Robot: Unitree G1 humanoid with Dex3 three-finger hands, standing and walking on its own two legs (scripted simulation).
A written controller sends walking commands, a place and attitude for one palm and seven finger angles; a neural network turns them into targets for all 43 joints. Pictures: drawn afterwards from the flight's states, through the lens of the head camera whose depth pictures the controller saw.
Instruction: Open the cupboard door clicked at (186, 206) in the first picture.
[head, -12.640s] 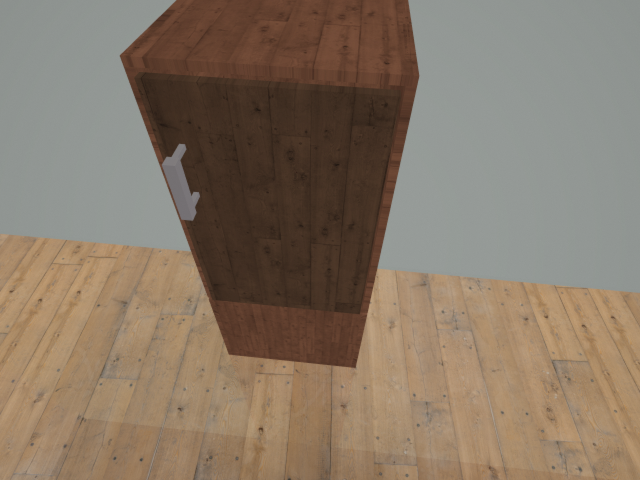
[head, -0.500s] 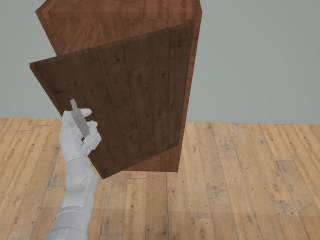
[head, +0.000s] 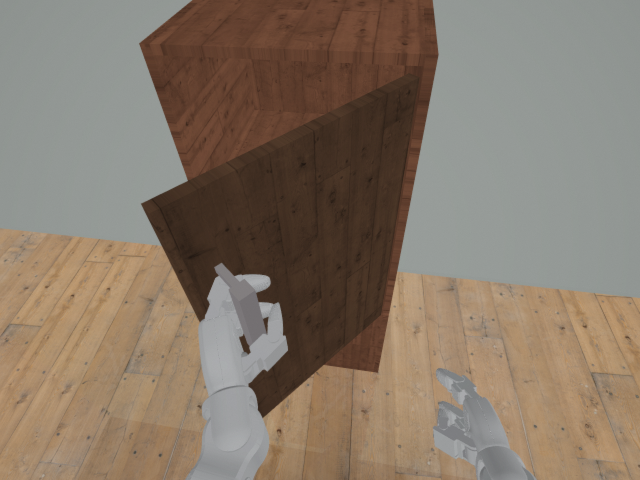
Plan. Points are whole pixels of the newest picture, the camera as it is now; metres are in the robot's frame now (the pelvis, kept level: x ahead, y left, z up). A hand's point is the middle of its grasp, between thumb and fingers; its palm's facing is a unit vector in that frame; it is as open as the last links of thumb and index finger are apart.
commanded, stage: open thumb and fingers to let go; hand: left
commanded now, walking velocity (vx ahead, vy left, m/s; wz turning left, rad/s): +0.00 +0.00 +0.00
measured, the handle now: (241, 308) +0.31 +0.12 +0.07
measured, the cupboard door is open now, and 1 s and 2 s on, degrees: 51 54 51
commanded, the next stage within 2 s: slide the hand sideways off the handle in 0.64 s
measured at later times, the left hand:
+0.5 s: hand (274, 336) +0.27 +0.08 +0.08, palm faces +0.35 -0.94 +0.00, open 14.3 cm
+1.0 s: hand (264, 367) +0.23 +0.08 +0.07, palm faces -0.18 -0.98 -0.01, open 16.1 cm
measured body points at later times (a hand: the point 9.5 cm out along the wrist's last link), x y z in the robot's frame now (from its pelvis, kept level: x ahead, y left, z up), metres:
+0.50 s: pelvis -0.01 -0.02 +0.00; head +0.01 -0.04 +0.45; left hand +0.24 +0.12 +0.08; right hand +0.14 -0.25 -0.10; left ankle +0.00 +0.10 -0.70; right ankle -0.01 -0.04 -0.70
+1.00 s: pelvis -0.01 +0.00 +0.00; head +0.00 -0.02 +0.45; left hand +0.24 +0.14 +0.08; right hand +0.17 -0.22 -0.08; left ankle +0.00 +0.10 -0.70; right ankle -0.01 -0.04 -0.70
